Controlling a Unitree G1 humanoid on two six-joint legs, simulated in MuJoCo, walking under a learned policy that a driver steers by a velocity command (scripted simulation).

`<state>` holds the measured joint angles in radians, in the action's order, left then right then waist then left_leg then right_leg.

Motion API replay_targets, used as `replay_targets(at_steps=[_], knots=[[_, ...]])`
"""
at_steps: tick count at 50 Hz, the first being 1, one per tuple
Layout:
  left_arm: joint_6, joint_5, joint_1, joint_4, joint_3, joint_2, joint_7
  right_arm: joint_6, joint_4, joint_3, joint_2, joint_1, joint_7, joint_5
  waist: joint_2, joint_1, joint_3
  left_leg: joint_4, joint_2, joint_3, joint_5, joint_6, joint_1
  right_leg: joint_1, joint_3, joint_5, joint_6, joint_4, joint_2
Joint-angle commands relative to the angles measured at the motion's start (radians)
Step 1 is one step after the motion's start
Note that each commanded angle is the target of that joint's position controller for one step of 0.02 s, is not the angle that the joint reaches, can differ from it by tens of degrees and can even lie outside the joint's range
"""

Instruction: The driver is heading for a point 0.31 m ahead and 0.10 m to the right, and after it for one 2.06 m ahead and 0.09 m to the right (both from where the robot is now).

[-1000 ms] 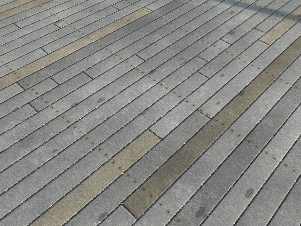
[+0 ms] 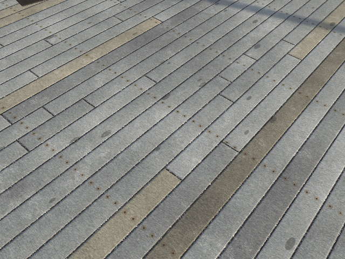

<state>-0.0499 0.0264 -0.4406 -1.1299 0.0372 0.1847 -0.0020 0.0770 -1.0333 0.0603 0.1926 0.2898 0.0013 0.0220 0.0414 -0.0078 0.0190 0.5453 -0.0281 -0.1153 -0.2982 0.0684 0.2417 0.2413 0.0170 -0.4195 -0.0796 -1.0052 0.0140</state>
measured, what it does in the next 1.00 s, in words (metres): walks ahead: right foot, then left foot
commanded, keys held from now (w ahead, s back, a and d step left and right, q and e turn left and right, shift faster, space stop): w+e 0.52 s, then w+q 0.36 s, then q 0.12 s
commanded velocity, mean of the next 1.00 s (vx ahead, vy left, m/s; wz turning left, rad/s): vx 0.46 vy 0.00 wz -0.17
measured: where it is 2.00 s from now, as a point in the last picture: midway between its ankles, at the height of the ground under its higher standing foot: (196, 190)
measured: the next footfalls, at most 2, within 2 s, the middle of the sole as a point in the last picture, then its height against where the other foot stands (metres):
right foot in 0.42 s outside the picture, level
left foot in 0.96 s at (184, 218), level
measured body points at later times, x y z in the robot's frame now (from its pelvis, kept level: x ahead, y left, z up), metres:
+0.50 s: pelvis +0.25 -0.04 -0.02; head +0.28 -0.04 +0.43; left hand +0.41 +0.19 -0.15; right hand +0.20 -0.27 -0.16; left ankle +0.12 +0.10 -0.62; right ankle +0.31 -0.07 -0.73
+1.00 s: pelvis +0.54 -0.07 -0.01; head +0.58 -0.08 +0.43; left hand +0.53 +0.18 -0.16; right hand +0.65 -0.32 -0.14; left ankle +0.65 -0.04 -0.73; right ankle +0.33 -0.08 -0.68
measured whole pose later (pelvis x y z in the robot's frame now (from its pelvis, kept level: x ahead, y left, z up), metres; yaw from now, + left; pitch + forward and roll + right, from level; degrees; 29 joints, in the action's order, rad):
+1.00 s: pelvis +0.54 -0.07 -0.01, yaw -9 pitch +1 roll +0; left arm -0.08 0.00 -0.41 -1.04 0.03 0.20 -0.04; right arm 0.07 -0.86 0.04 0.21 0.10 -0.02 0.04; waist 0.00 -0.02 0.07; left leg 0.54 -0.08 -0.12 -0.14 0.14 0.44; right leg 0.03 -0.12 -0.44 -0.05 -0.79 -0.06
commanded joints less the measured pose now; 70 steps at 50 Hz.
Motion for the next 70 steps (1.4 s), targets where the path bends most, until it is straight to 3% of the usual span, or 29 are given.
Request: replay_targets(at_steps=[1, 4, 9, 14, 17, 19, 20, 21, 22, 23, 24, 25, 26, 28, 31, 36, 43, 45, 47, 48, 49, 50, 51, 52, 54, 56, 58, 64, 70], knots=[[-0.023, -0.001, 0.097, 0.101, 0.008, 0.023, 0.019, 0.007, -0.001, 0.007, 0.091, 0.112, 0.008, 0.0, -0.061, 0.02, 0.119, -0.422, 0.325, 0.411, -0.109, 0.096, -0.165, 0.399, 0.047, 0.14, -0.029, -0.158, 0.063], [0.004, 0.004, 0.084, 0.105, 0.018, 0.027, 0.027, 0.026, -0.021, -0.013, 0.055, 0.153, 0.019, -0.003, -0.082, -0.004, 0.091, -0.412, 0.277, 0.225, 0.184, 0.065, -0.196, 0.397, 0.015, 0.203, -0.011, -0.137, 0.056], [0.019, -0.003, 0.295, 0.198, 0.016, 0.013, 0.037, 0.037, -0.034, -0.026, 0.052, 0.206, 0.029, -0.001, -0.103, 0.014, 0.117, -0.405, 0.243, 0.041, 0.477, 0.04, -0.218, 0.492, -0.062, 0.327, 0.003, 0.016, 0.039], [0.019, -0.004, 0.45, 0.276, 0.003, 0.008, 0.048, 0.04, -0.046, -0.027, 0.078, 0.229, 0.042, -0.006, -0.115, 0.026, 0.137, -0.372, 0.248, -0.069, 0.704, 0.03, -0.231, 0.349, -0.177, 0.382, -0.024, 0.331, -0.007], [0.019, 0.001, 0.35, 0.258, 0.023, 0.051, 0.039, 0.036, -0.045, -0.015, 0.118, 0.216, 0.057, -0.008, -0.143, -0.033, 0.055, -0.176, 0.269, -0.12, 1.121, 0.014, -0.314, 0.202, -0.223, 0.303, -0.088, 0.354, -0.082], [0.015, 0.005, 0.163, 0.204, 0.048, 0.097, 0.034, 0.021, -0.023, -0.001, 0.149, 0.182, 0.055, -0.002, -0.17, -0.114, -0.05, 0.116, 0.289, -0.119, 1.162, 0.026, -0.303, 0.016, -0.202, 0.224, -0.146, 0.388, -0.119], [0.011, 0.013, 0.048, 0.17, 0.068, 0.132, 0.029, 0.018, -0.005, 0.005, 0.162, 0.152, 0.043, -0.002, -0.143, -0.179, -0.099, 0.353, 0.269, -0.13, 0.979, 0.021, -0.202, -0.152, -0.152, 0.214, -0.181, 0.488, -0.116], [0.022, 0.006, 0.012, 0.183, 0.102, 0.216, 0.018, 0.024, 0.039, 0.008, 0.128, 0.126, 0.033, -0.006, 0.058, -0.195, -0.191, 0.761, 0.148, -0.145, 0.36, -0.013, 0.038, -0.359, 0.182, 0.113, -0.248, 0.55, 0.105], [0.028, 0.007, 0.066, 0.213, 0.108, 0.299, 0.026, 0.028, 0.125, -0.006, 0.069, 0.166, 0.007, -0.026, 0.162, -0.085, -0.281, 1.038, -0.037, 0.045, -0.244, -0.041, 0.407, -0.547, 0.757, 0.101, -0.444, 0.704, 0.35], [0.036, -0.006, 0.085, 0.208, 0.099, 0.25, 0.013, 0.04, 0.144, 0.001, 0.117, 0.018, 0.0, -0.01, -0.016, -0.117, -0.163, 1.024, 0.035, 0.161, -0.139, -0.027, 0.538, -0.469, 0.683, -0.015, -0.404, 0.781, 0.319], [0.031, -0.014, 0.141, 0.206, 0.085, 0.198, 0.005, 0.052, 0.165, -0.001, 0.121, -0.007, -0.005, -0.016, -0.061, -0.067, -0.032, 0.902, 0.091, 0.163, -0.041, -0.021, 0.536, -0.311, 0.555, 0.029, -0.341, 0.809, 0.3], [0.021, -0.011, 0.17, 0.203, 0.071, 0.154, 0.004, 0.052, 0.167, 0.003, 0.12, -0.016, -0.001, -0.013, -0.135, -0.016, 0.016, 0.786, 0.127, 0.166, -0.003, -0.027, 0.463, -0.197, 0.466, 0.173, -0.283, 0.819, 0.246], [0.009, -0.017, 0.2, 0.213, 0.065, 0.142, 0.0, 0.034, 0.155, 0.001, 0.103, 0.008, 0.004, 0.005, -0.155, 0.02, 0.032, 0.731, 0.142, 0.163, 0.011, -0.039, 0.384, -0.11, 0.368, 0.291, -0.243, 0.818, 0.187], [-0.022, -0.021, 0.178, 0.201, 0.051, 0.119, -0.002, -0.008, 0.132, -0.008, 0.067, 0.078, -0.004, 0.026, -0.106, 0.055, 0.007, 0.652, 0.158, 0.146, 0.006, -0.06, 0.286, -0.044, 0.253, 0.485, -0.229, 0.818, 0.152], [-0.044, -0.023, 0.091, 0.16, 0.048, 0.141, 0.001, -0.034, 0.154, -0.004, 0.076, -0.002, -0.018, 0.019, -0.044, 0.033, 0.039, 0.527, 0.173, 0.103, 0.111, -0.072, 0.339, -0.055, 0.141, 0.598, -0.172, 0.856, 0.114], [-0.047, -0.017, -0.006, 0.141, 0.035, 0.129, 0.005, -0.041, 0.202, -0.005, 0.083, -0.179, -0.031, -0.004, 0.001, -0.04, 0.054, 0.347, 0.146, 0.079, 0.294, -0.039, 0.457, -0.214, 0.038, 0.701, -0.048, 0.867, 0.094], [-0.055, 0.0, -0.045, 0.11, 0.01, 0.121, -0.027, -0.032, 0.252, -0.023, 0.063, -0.314, -0.038, -0.003, 0.013, -0.058, 0.093, 0.085, 0.043, 0.015, 0.29, 0.018, 0.42, -0.385, -0.077, 0.943, -0.028, 0.839, 0.157], [-0.056, 0.001, -0.027, 0.108, 0.01, 0.142, -0.042, -0.029, 0.238, -0.018, 0.075, -0.252, -0.031, 0.003, 0.035, -0.017, 0.053, 0.054, -0.023, -0.041, 0.203, 0.051, 0.306, -0.416, -0.115, 1.292, -0.01, 0.706, 0.167], [-0.046, 0.002, 0.001, 0.116, 0.019, 0.178, -0.057, -0.017, 0.164, 0.0, 0.115, -0.019, -0.019, 0.011, 0.061, 0.078, -0.052, 0.007, -0.077, -0.041, 0.169, 0.086, 0.107, -0.399, -0.119, 1.448, 0.01, 0.401, 0.173], [-0.043, -0.014, 0.044, 0.131, 0.024, 0.198, -0.057, -0.003, 0.126, 0.013, 0.14, 0.12, -0.015, 0.025, 0.059, 0.155, -0.109, -0.109, -0.05, 0.008, 0.3, 0.119, -0.072, -0.295, -0.138, 1.281, 0.021, 0.172, 0.154], [-0.053, -0.027, 0.074, 0.177, 0.017, 0.173, -0.05, 0.0, 0.117, 0.035, 0.218, 0.207, -0.007, 0.035, -0.051, 0.185, -0.211, -0.068, 0.154, 0.226, 0.615, 0.197, -0.316, -0.058, -0.179, 0.696, 0.036, -0.183, 0.061], [-0.054, -0.062, -0.043, 0.218, 0.005, 0.089, -0.038, -0.008, 0.137, 0.054, 0.301, 0.162, -0.012, 0.02, -0.275, 0.078, -0.367, -0.028, 0.467, 0.705, 1.185, 0.435, -0.643, 0.339, -0.076, -0.208, 0.091, -0.556, -0.132], [-0.049, -0.019, 0.02, 0.221, 0.015, 0.158, -0.033, -0.022, 0.15, 0.06, 0.277, 0.121, -0.014, -0.029, -0.031, 0.087, -0.372, -0.079, 0.405, 0.623, 1.078, 0.417, -0.546, 0.365, 0.056, -0.068, 0.067, -0.552, -0.047], [-0.052, -0.02, 0.096, 0.253, 0.015, 0.151, -0.028, -0.029, 0.172, 0.046, 0.23, 0.024, -0.009, -0.029, -0.044, 0.064, -0.212, -0.139, 0.364, 0.525, 0.941, 0.372, -0.383, 0.395, 0.051, 0.0, 0.067, -0.489, -0.011], [-0.032, 0.005, 0.136, 0.269, 0.023, 0.157, -0.023, -0.04, 0.181, 0.02, 0.137, -0.031, -0.002, -0.028, 0.028, 0.012, -0.032, -0.229, 0.26, 0.403, 0.839, 0.273, -0.123, 0.348, 0.035, 0.039, 0.078, -0.33, 0.032], [0.016, 0.014, 0.093, 0.278, 0.016, 0.113, -0.023, -0.036, 0.174, 0.02, 0.153, -0.018, -0.002, -0.021, -0.018, -0.027, -0.026, -0.243, 0.202, 0.335, 0.873, 0.24, -0.01, 0.266, 0.02, 0.052, 0.102, -0.23, 0.029], [0.034, 0.012, 0.093, 0.295, 0.013, 0.101, -0.023, -0.029, 0.183, 0.032, 0.2, -0.012, -0.004, -0.011, -0.047, -0.035, -0.064, -0.226, 0.169, 0.31, 0.947, 0.224, 0.002, 0.26, 0.005, 0.092, 0.118, -0.166, 0.018], [0.064, 0.005, 0.256, 0.377, 0.023, 0.144, -0.026, -0.062, 0.214, 0.043, 0.222, 0.052, 0.011, -0.019, -0.119, 0.021, -0.101, -0.199, 0.139, 0.392, 0.746, 0.121, -0.096, 0.375, 0.022, 0.192, 0.144, -0.034, 0.031], [0.069, -0.008, 0.347, 0.427, 0.018, 0.156, -0.032, -0.085, 0.248, 0.053, 0.234, 0.081, 0.023, -0.003, -0.14, 0.052, -0.067, -0.177, 0.165, 0.52, 0.587, 0.147, -0.188, 0.412, 0.059, 0.127, 0.137, 0.094, 0.011]])
Velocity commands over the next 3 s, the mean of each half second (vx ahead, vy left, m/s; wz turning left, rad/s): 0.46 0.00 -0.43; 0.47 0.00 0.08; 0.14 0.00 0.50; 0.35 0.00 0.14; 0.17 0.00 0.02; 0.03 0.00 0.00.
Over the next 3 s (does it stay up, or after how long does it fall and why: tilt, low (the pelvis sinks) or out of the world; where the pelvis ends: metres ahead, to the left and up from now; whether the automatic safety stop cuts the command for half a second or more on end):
stays up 0.97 -0.06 0.01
